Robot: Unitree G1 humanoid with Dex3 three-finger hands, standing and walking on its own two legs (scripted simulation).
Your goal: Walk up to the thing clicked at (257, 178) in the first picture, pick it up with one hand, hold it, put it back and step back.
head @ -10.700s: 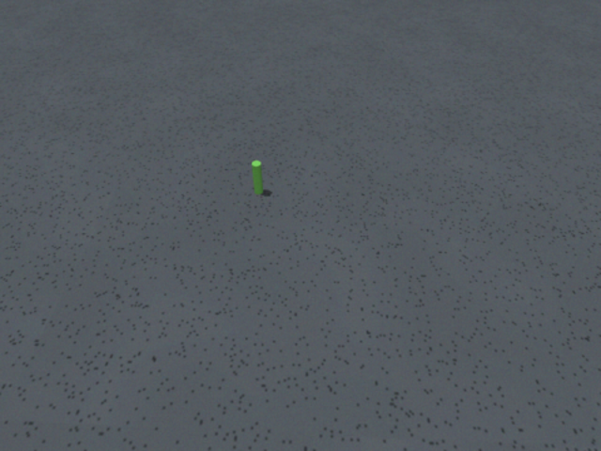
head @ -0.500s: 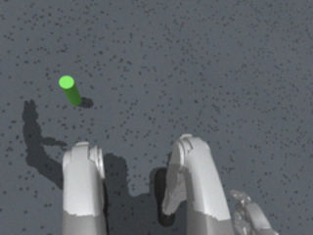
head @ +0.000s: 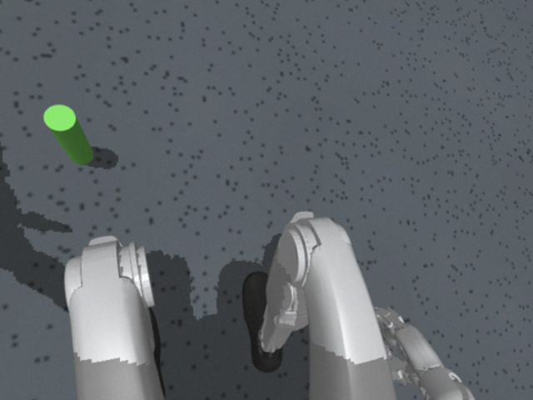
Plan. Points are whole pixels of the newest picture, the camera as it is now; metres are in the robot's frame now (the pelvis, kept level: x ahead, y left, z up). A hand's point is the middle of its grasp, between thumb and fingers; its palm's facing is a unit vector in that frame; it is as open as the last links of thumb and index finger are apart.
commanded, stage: approach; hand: left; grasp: from the side
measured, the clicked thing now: (72, 138) +0.52 +0.25 -0.26
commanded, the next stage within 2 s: close in in 0.22 s
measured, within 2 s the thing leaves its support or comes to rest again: neither
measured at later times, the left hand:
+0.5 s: hand (32, 147) +0.47 +0.29 -0.20, palm faces +0.16 -0.99 +0.03, open 17.5 cm
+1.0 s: hand (58, 150) +0.48 +0.26 -0.22, palm faces +0.19 -0.98 -0.01, open 17.4 cm
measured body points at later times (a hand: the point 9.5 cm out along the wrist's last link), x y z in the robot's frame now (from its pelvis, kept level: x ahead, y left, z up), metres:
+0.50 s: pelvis -0.01 +0.01 -0.05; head +0.25 +0.15 +0.28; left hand +0.46 +0.34 -0.20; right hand +0.12 -0.26 -0.09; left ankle +0.08 +0.12 -0.31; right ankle +0.12 -0.12 -0.31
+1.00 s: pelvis -0.01 +0.01 -0.05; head +0.25 +0.17 +0.27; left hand +0.46 +0.31 -0.22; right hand +0.11 -0.25 -0.09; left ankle +0.08 +0.12 -0.31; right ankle +0.12 -0.12 -0.31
